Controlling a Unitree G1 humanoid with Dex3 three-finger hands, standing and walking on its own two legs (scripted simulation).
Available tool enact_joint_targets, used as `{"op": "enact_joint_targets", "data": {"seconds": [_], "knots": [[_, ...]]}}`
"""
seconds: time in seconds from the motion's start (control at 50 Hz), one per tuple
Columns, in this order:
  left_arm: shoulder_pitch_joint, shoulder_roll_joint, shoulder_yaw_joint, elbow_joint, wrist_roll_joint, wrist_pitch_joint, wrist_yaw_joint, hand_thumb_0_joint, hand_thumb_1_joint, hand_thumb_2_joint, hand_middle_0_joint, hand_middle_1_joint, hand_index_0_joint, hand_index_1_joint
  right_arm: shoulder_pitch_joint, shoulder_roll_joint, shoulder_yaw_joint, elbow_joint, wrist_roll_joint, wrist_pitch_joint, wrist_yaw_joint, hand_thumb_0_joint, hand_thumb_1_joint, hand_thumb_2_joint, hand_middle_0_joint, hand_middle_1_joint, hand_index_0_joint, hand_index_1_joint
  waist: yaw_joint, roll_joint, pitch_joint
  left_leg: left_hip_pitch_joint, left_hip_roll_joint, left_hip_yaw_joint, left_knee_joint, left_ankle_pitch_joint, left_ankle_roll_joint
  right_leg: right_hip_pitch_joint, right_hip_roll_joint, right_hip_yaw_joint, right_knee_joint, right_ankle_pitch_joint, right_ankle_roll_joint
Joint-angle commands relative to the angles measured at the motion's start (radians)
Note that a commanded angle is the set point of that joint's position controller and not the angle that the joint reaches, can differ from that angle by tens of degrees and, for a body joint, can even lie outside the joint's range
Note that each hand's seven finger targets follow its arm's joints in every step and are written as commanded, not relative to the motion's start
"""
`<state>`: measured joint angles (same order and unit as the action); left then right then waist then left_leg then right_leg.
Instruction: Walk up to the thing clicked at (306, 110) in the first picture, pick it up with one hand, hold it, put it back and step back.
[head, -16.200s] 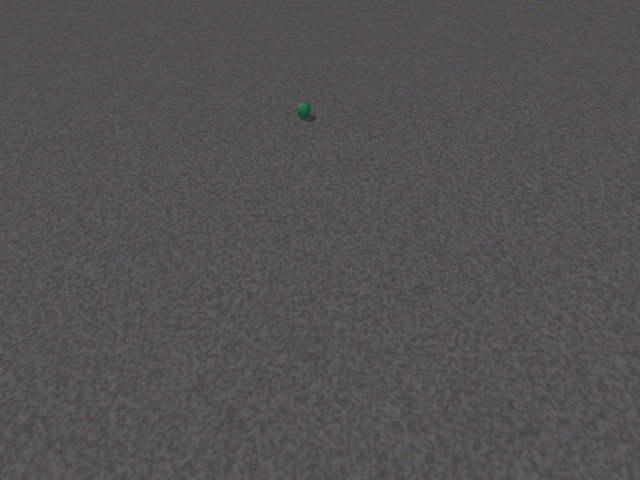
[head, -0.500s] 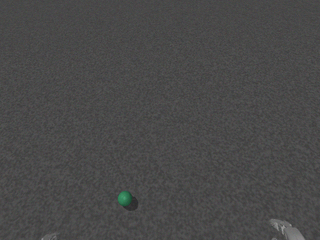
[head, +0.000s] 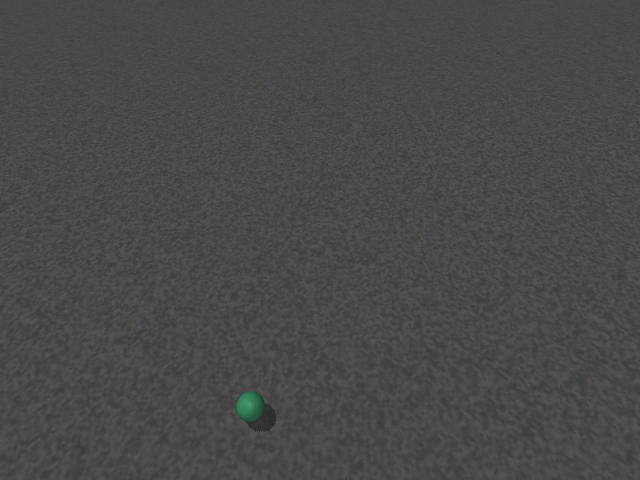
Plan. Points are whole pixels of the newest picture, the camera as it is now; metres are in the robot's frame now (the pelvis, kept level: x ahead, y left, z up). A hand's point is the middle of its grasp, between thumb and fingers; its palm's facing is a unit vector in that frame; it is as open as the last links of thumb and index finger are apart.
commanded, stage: walk up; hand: left
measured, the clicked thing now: (250, 406) +0.47 +0.22 -0.73
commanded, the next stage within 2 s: stand in 0.42 s
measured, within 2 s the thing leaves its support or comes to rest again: neither
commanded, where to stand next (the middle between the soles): +0.08 +0.00 m, yaw -1 degrees
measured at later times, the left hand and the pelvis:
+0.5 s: hand out of the picture +0.09 +0.25 -0.15, palm faces +0.01 -0.94 -0.33, open 7.4 cm; pelvis +0.01 -0.01 +0.01, yaw +0 degrees
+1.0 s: hand out of the picture +0.08 +0.25 -0.15, palm faces -0.01 -0.94 -0.34, open 7.4 cm; pelvis +0.01 +0.00 +0.01, yaw +0 degrees
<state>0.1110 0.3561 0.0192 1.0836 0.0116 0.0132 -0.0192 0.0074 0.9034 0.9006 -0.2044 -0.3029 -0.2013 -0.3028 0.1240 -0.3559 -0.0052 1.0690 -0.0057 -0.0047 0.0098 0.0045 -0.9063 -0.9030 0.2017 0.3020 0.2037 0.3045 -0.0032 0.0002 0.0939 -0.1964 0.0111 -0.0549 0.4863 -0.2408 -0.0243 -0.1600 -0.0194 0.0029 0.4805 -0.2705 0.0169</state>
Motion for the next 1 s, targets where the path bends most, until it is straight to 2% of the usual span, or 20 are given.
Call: {"op": "enact_joint_targets", "data": {"seconds": [0.0, 0.02, 0.24, 0.38, 0.4, 0.52, 0.62, 0.76, 0.86, 0.96, 0.98], "knots": [[-0.079, 0.226, 0.050, -0.057, -0.005, -0.035, 0.010, 0.000, 0.900, 0.900, -0.200, -0.300, -0.200, -0.300, -0.065, -0.212, -0.042, -0.043, 0.002, -0.042, -0.015, 0.000, -0.900, -0.900, 0.200, 0.300, 0.200, 0.300, -0.002, -0.030, -0.097, 0.037, 0.066, -0.055, -0.119, 0.075, 0.047, 0.002, -0.106, 0.110, -0.181, 0.053, -0.063], [-0.083, 0.224, 0.052, -0.057, -0.005, -0.036, 0.011, 0.000, 0.900, 0.900, -0.200, -0.300, -0.200, -0.300, -0.058, -0.210, -0.043, -0.035, 0.003, -0.043, -0.016, 0.000, -0.900, -0.900, 0.200, 0.300, 0.200, 0.300, -0.005, -0.030, -0.116, 0.052, 0.071, -0.051, -0.120, 0.114, 0.045, 0.018, -0.108, 0.105, -0.179, 0.088, -0.063], [-0.095, 0.210, 0.056, -0.021, -0.004, -0.032, 0.012, 0.000, 0.900, 0.900, -0.200, -0.300, -0.200, -0.300, -0.075, -0.213, -0.039, -0.006, -0.001, -0.041, -0.022, 0.000, -0.900, -0.900, 0.200, 0.300, 0.200, 0.300, 0.001, 0.001, -0.095, 0.037, 0.086, -0.058, -0.166, 0.127, 0.038, 0.031, -0.098, 0.084, -0.210, 0.091, -0.051], [-0.092, 0.207, 0.056, -0.020, -0.003, -0.030, 0.011, 0.000, 0.900, 0.900, -0.200, -0.300, -0.200, -0.300, -0.072, -0.216, -0.038, -0.010, 0.000, -0.045, -0.025, 0.000, -0.900, -0.900, 0.200, 0.300, 0.200, 0.300, 0.003, 0.003, -0.136, 0.053, 0.093, -0.055, -0.164, 0.204, 0.039, 0.074, -0.098, 0.071, -0.199, 0.168, -0.045], [-0.083, 0.203, 0.048, -0.014, -0.004, -0.039, 0.015, 0.000, 0.900, 0.900, -0.200, -0.300, -0.200, -0.300, -0.087, -0.218, -0.036, -0.014, -0.009, -0.041, -0.023, 0.000, -0.900, -0.900, 0.200, 0.300, 0.200, 0.300, 0.011, 0.023, -0.119, 0.052, 0.107, -0.070, -0.157, 0.255, 0.037, 0.080, -0.106, 0.084, -0.197, 0.225, -0.035], [-0.078, 0.213, 0.043, -0.008, -0.007, -0.046, 0.019, 0.000, 0.900, 0.900, -0.200, -0.300, -0.200, -0.300, -0.076, -0.216, -0.033, -0.010, -0.001, -0.035, -0.020, 0.000, -0.900, -0.900, 0.200, 0.300, 0.200, 0.300, 0.005, 0.004, -0.161, 0.088, 0.113, -0.065, -0.158, 0.313, 0.035, 0.115, -0.106, 0.072, -0.185, 0.293, -0.031], [-0.076, 0.211, 0.037, -0.003, -0.006, -0.045, 0.020, 0.000, 0.900, 0.900, -0.200, -0.300, -0.200, -0.300, -0.078, -0.217, -0.030, -0.006, 0.000, -0.030, -0.020, 0.000, -0.900, -0.900, 0.200, 0.300, 0.200, 0.300, 0.005, 0.005, -0.151, 0.087, 0.113, -0.063, -0.165, 0.286, 0.037, 0.111, -0.109, 0.076, -0.196, 0.273, -0.029], [-0.060, 0.209, 0.030, 0.005, -0.007, -0.042, 0.019, 0.000, 0.900, 0.900, -0.200, -0.300, -0.200, -0.300, -0.082, -0.221, -0.031, 0.000, -0.002, -0.026, -0.015, 0.000, -0.900, -0.900, 0.200, 0.300, 0.200, 0.300, 0.007, 0.019, -0.107, 0.065, 0.105, -0.068, -0.200, 0.164, 0.033, 0.063, -0.098, 0.075, -0.218, 0.137, -0.027], [-0.053, 0.215, 0.030, 0.004, -0.004, -0.044, 0.020, 0.000, 0.900, 0.900, -0.200, -0.300, -0.200, -0.300, -0.078, -0.215, -0.031, 0.000, -0.002, -0.025, -0.013, 0.000, -0.900, -0.900, 0.200, 0.300, 0.200, 0.300, 0.008, 0.008, -0.111, 0.060, 0.106, -0.073, -0.198, 0.159, 0.039, 0.066, -0.103, 0.074, -0.218, 0.135, -0.028], [-0.054, 0.216, 0.029, -0.001, -0.004, -0.045, 0.020, 0.000, 0.900, 0.900, -0.200, -0.300, -0.200, -0.300, -0.065, -0.216, -0.028, 0.003, -0.002, -0.028, -0.014, 0.000, -0.900, -0.900, 0.200, 0.300, 0.200, 0.300, 0.003, 0.018, -0.119, 0.065, 0.106, -0.069, -0.192, 0.204, 0.037, 0.077, -0.108, 0.077, -0.206, 0.185, -0.030], [-0.059, 0.219, 0.030, 0.000, -0.005, -0.043, 0.020, 0.000, 0.900, 0.900, -0.200, -0.300, -0.200, -0.300, -0.068, -0.214, -0.028, 0.002, -0.002, -0.027, -0.014, 0.000, -0.900, -0.900, 0.200, 0.300, 0.200, 0.300, 0.001, 0.016, -0.118, 0.064, 0.106, -0.071, -0.198, 0.197, 0.035, 0.071, -0.104, 0.073, -0.202, 0.166, -0.031]]}}
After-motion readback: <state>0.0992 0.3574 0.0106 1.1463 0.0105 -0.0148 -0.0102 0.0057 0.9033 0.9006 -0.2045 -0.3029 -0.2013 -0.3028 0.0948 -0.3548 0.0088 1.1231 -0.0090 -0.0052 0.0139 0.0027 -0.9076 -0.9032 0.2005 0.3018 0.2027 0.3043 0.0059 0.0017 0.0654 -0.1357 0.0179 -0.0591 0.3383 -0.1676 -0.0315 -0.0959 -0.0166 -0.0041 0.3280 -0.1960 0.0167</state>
